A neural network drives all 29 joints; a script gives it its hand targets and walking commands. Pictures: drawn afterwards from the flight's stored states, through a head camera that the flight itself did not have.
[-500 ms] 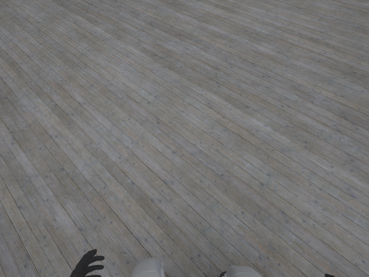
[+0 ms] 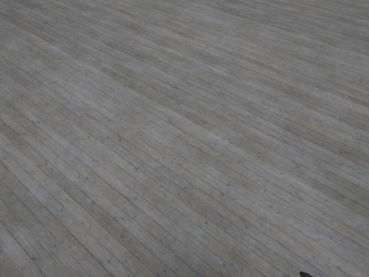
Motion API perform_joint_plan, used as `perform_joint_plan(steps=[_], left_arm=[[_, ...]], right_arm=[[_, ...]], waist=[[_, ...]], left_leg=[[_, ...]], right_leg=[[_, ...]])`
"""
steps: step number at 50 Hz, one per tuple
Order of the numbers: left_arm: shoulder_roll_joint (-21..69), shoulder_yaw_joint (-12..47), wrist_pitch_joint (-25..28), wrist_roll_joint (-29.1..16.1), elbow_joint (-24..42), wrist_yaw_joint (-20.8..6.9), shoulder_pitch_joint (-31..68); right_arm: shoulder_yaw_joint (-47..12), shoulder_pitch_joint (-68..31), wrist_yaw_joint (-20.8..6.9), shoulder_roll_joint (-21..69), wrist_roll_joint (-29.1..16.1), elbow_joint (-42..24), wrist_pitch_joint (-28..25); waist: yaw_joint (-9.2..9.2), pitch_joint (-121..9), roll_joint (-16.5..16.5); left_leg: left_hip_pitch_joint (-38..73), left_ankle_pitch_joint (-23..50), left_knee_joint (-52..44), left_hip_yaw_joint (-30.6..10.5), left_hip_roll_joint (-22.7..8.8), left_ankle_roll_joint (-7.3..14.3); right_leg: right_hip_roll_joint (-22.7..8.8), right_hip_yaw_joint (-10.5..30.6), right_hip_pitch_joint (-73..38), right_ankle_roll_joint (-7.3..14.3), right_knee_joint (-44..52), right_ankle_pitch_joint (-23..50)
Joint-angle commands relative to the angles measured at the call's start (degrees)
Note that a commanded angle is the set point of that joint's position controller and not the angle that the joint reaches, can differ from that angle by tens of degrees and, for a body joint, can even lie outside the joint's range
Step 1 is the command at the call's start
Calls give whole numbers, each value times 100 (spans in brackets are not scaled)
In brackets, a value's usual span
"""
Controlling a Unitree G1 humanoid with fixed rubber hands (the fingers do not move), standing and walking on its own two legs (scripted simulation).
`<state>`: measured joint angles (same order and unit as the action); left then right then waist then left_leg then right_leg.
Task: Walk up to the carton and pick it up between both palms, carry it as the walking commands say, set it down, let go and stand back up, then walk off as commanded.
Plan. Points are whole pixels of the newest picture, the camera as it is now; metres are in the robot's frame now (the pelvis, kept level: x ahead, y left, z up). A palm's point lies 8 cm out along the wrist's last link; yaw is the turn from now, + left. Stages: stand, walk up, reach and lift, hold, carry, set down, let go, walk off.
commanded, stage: stand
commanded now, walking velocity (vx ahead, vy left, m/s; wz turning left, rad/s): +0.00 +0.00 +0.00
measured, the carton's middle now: out of the picture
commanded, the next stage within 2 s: none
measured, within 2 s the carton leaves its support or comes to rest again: neither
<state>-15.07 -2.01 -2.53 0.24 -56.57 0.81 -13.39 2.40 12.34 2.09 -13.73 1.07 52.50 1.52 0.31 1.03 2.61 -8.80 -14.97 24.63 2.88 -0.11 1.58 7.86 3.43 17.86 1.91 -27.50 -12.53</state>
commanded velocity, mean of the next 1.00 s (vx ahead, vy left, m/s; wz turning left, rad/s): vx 0.00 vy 0.00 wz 0.00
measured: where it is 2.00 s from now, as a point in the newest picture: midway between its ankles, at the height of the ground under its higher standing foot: outside the picture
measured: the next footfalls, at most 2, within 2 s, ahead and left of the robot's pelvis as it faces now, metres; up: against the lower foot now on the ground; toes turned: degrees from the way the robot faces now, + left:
right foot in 0.18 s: +0.04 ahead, -0.14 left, +0.00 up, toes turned +2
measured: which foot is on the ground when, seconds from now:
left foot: down 0.00-1.00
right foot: up 0.00-0.16, down 0.18-1.00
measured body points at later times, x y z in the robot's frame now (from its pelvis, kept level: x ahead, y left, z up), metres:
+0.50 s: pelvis -0.01 -0.04 +0.00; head -0.01 -0.04 +0.45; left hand +0.03 +0.21 -0.15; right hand +0.00 -0.29 -0.15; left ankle -0.03 +0.10 -0.74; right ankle +0.00 -0.14 -0.74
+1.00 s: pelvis -0.01 -0.02 +0.00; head -0.01 -0.02 +0.45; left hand -0.02 +0.21 -0.16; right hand -0.04 -0.25 -0.16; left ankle -0.03 +0.10 -0.74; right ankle +0.00 -0.14 -0.74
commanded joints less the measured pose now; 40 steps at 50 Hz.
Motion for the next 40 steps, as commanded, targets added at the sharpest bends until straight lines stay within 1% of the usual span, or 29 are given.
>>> perform_joint_plan(steps=[1, 2, 3, 4, 5, 6, 7, 8, 9, 10, 11, 12, 13, 16, 22, 28, 40], left_arm=[[-519, -161, 104, 97, 160, -52, -19], [-415, -159, 102, 127, 60, -59, -186], [-324, -145, 106, 144, -4, -60, -282], [-221, -110, 112, 132, -34, -56, -250], [-164, -69, 118, 102, -21, -43, -109], [-174, -54, 121, 70, -21, -23, -23], [-202, -48, 128, 47, -42, -5, -6], [-273, -49, 154, 48, -53, 16, -3], [-479, -77, 202, 96, -60, 45, -39], [-765, -120, 243, 137, -104, 68, -130], [-672, -87, 232, 6, -281, 61, -138], [-404, -21, 234, -2, -304, 49, -141], [-399, -6, 241, 2, -338, 61, -139], [-532, -33, 257, 6, -450, 124, -141], [-404, -22, 274, 6, -598, 122, -109], [-283, -6, 285, 14, -728, 114, -174], [-59, 55, 277, 18, -924, 113, -422]], right_arm=[[70, -504, 43, -686, 72, -364, -168], [47, -542, 49, -671, 51, -348, -206], [34, -535, 42, -676, 37, -295, -230], [22, -442, 23, -661, 41, -223, -240], [18, -228, -1, -663, 57, -126, -242], [31, -51, -24, -722, 56, -28, -228], [53, 65, -43, -810, 40, 47, -206], [66, 163, -60, -861, 17, 90, -193], [65, 266, -86, -851, -5, 84, -210], [63, 416, -127, -755, -23, 54, -236], [-10, 562, -136, -464, -97, 170, -211], [-1, 318, -110, -564, -83, 217, -176], [7, 186, -101, -559, -67, 242, -147], [-32, 251, -116, -413, -45, 370, -104], [-64, 432, -89, -349, -30, 653, -95], [-94, 608, -68, -300, -20, 849, -117], [-160, 874, -27, -157, -22, 1076, -152]], waist=[[152, 359, -832], [217, 348, -687], [241, 338, -706], [177, 278, -805], [19, 195, -963], [-67, 107, -1060], [-77, 67, -1004], [-75, 52, -915], [-108, -94, -759], [-227, -303, -294], [-298, -359, 244], [-92, -104, 67], [-33, 11, 9], [-55, 107, 60], [-66, 254, -52], [-62, 266, -154], [-48, 299, -255]], left_leg=[[-877, 144, -1519, -1646, -2037, 1058], [-802, 650, -1391, -1348, -1841, 1001], [-594, 1240, -1171, -1033, -1607, 896], [-303, 1721, -929, -799, -1395, 788], [-34, 2125, -727, -744, -1315, 742], [126, 2484, -560, -743, -1294, 702], [168, 2729, -410, -705, -1251, 590], [69, 2758, -311, -675, -1193, 387], [-124, 2425, -284, -639, -1094, 173], [-381, 1672, -213, -463, -829, 1], [-42, 688, -660, -339, -617, -84], [5, 520, -637, -262, -591, -133], [27, 505, -623, -251, -564, -146], [96, 529, -635, -241, -609, -178], [42, 340, -638, -200, -595, -252], [-5, 293, -624, -216, -613, -249], [-143, 240, -630, -294, -636, -150]], right_leg=[[-509, 260, 144, -290, -1811, -983], [-535, 259, 162, -312, -2029, -972], [-605, 197, 171, -334, -1766, -982], [-662, 71, 108, -351, -1267, -999], [-658, -48, 13, -337, -806, -991], [-632, -189, -160, -320, -389, -796], [-644, -279, -433, -304, 253, -157], [-740, -162, -811, -269, 886, 702], [-1056, 149, -1316, -253, 990, 1233], [-1574, 616, -1777, -181, 662, 2466], [-1521, 580, -1426, -14, 546, 2200], [-1424, 584, -1229, -48, 688, 1793], [-1394, 596, -1115, -56, 811, 1569], [-1345, 624, -985, -2, 1014, 1227], [-1324, 736, -794, 37, 1259, 498], [-1265, 693, -711, 59, 1246, 356], [-1154, 495, -642, 27, 983, 591]])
